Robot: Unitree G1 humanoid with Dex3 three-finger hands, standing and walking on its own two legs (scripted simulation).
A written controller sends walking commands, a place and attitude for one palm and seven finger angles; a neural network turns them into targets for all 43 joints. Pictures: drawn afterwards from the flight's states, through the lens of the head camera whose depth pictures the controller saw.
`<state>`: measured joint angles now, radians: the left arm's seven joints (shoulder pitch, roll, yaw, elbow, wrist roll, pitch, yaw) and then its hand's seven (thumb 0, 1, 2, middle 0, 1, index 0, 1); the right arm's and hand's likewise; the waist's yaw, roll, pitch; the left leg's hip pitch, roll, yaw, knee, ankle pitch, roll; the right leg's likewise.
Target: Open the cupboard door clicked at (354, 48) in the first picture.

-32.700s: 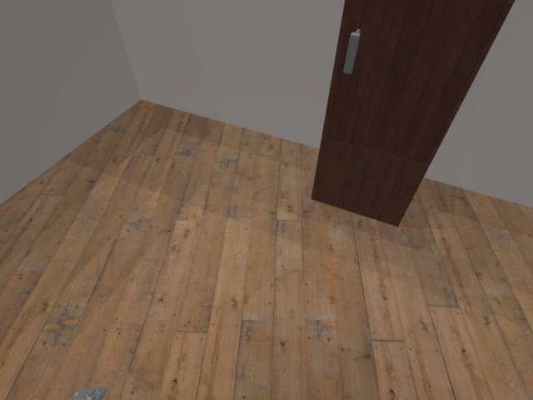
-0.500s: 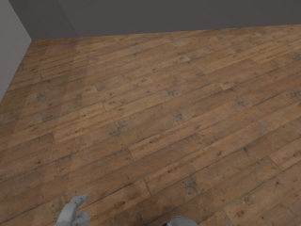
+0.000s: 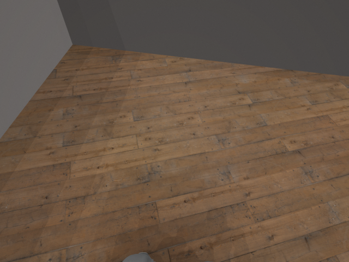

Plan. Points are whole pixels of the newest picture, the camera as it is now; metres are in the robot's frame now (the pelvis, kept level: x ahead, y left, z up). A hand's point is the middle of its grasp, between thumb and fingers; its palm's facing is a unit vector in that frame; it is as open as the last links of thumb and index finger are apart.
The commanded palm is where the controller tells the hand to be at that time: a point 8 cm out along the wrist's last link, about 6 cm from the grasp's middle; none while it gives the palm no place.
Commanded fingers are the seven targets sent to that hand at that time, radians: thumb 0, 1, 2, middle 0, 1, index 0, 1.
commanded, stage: turn to face it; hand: left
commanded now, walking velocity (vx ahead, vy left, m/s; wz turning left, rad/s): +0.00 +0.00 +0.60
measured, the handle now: out of the picture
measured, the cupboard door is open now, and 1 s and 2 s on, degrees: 44 44 44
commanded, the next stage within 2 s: none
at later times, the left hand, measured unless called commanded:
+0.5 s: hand out of the picture +0.09 +0.14 -0.14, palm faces +0.29 -0.92 -0.26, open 7.4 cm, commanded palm none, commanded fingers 0.00 0.90 0.90 -0.20 -0.30 -0.20 -0.30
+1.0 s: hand out of the picture +0.03 +0.17 -0.14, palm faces +0.58 -0.77 -0.26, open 7.4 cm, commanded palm none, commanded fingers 0.00 0.90 0.90 -0.20 -0.30 -0.20 -0.30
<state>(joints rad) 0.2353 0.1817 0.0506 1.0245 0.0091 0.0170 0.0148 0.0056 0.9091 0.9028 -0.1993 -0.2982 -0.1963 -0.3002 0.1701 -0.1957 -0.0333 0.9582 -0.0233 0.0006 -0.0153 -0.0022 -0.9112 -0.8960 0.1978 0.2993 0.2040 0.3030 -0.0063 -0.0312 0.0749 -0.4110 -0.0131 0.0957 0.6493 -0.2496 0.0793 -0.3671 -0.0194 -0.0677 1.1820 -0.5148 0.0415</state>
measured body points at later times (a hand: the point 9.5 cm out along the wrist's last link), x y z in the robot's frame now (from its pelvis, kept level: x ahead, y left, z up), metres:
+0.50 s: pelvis +0.06 -0.08 +0.02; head +0.11 -0.08 +0.46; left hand +0.07 +0.18 -0.12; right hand +0.22 -0.32 -0.13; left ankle +0.02 +0.04 -0.64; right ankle +0.07 -0.20 -0.72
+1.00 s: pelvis +0.07 -0.07 +0.02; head +0.11 -0.03 +0.46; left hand +0.00 +0.21 -0.12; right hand +0.29 -0.23 -0.12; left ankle +0.04 +0.03 -0.72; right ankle +0.17 -0.21 -0.66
